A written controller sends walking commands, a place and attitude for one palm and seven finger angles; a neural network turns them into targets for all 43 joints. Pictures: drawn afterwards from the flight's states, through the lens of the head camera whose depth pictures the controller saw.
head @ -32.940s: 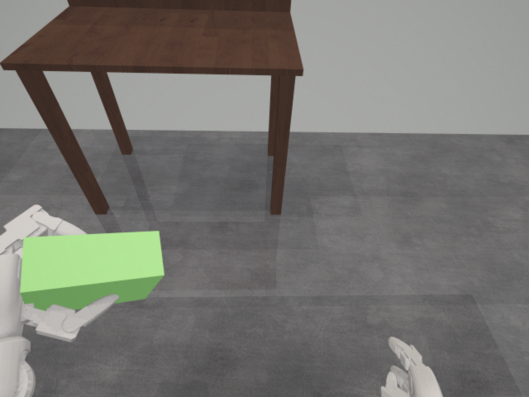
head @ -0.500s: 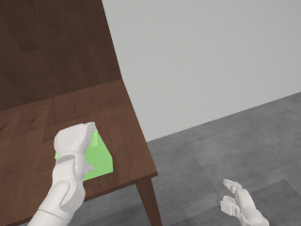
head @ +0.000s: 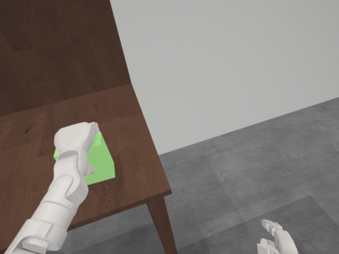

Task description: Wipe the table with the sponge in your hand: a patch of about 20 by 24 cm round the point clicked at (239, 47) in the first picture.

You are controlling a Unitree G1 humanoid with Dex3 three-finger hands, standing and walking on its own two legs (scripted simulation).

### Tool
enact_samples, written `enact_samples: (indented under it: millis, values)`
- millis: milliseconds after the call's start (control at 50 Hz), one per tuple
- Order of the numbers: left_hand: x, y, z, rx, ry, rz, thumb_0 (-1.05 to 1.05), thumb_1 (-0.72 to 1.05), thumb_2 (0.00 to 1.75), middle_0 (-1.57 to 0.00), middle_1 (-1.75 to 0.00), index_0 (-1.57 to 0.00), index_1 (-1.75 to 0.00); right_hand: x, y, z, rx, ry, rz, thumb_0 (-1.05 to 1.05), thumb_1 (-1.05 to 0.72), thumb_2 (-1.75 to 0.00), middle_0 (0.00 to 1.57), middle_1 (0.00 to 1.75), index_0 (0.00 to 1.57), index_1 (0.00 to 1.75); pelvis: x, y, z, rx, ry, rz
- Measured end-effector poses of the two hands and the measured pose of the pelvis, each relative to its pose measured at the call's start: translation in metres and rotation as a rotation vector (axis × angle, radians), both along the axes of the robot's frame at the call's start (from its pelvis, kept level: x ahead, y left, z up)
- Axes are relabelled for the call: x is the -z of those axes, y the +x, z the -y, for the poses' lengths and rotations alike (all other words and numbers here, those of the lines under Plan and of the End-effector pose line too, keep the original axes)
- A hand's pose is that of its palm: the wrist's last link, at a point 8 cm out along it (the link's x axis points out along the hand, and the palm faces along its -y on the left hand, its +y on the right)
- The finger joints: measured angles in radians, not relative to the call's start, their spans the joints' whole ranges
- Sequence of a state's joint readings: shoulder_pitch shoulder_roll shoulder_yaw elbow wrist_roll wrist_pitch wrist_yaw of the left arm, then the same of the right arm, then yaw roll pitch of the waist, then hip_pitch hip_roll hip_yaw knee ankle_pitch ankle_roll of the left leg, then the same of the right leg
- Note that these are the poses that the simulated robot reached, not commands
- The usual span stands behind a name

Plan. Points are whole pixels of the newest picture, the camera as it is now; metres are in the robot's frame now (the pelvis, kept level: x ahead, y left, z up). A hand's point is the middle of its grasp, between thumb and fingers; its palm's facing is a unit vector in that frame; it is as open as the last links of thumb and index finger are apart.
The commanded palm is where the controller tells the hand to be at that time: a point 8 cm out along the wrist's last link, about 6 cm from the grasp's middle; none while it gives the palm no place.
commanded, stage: wipe forward along the middle lane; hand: left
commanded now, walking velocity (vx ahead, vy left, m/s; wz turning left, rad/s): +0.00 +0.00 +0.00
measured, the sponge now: (90, 166) +0.32 +0.25 +0.04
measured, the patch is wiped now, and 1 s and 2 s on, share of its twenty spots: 1.00 1.00 1.00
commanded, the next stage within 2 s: slide back across to the first lane in 0.78 s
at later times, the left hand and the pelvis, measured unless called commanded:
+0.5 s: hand (80, 139) +0.38 +0.28 +0.09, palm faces -0.06 -0.03 -1.00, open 9.8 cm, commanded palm +0.36 +0.30 +0.13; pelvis +0.00 +0.00 +0.00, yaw +0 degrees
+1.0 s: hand (75, 128) +0.42 +0.31 +0.09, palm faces -0.08 -0.03 -1.00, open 9.8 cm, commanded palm +0.39 +0.33 +0.14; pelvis +0.00 +0.02 +0.00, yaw +0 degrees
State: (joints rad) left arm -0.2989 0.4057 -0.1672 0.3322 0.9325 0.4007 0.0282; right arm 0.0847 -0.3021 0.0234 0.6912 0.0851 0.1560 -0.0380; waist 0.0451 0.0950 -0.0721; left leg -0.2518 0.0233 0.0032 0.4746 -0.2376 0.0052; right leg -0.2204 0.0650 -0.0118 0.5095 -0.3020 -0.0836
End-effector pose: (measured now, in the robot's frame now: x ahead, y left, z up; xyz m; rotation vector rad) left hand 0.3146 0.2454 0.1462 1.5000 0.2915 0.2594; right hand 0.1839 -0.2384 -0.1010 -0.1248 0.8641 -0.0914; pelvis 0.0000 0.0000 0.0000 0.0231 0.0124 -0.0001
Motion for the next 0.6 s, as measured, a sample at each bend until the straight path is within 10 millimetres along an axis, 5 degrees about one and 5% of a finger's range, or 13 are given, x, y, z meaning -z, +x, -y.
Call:
enact_samples:
  millis: [340,600]
  values:
    - [-0.002,0.033,-0.022,0.003,0.018,-0.048,0.01,-0.53,1.11,-0.77,-1.4,-0.8,-1.32,0.016,-0.043,0.018,0.064,-0.027,-0.112,0.01,-0.91,-0.9,0.2,0.3,0.2,0.29,0.001,-0.003,0.003,-0.001,-0.006,-0.044]
    - [-0.002,0.053,-0.037,0.004,0.025,-0.059,0.01,-0.53,1.11,-0.77,-1.4,-0.8,-1.32,0.021,-0.056,0.018,0.084,-0.038,-0.169,0.01,-0.91,-0.9,0.2,0.3,0.2,0.29,0.002,0.0,-0.002,-0.005,-0.013,-0.075]
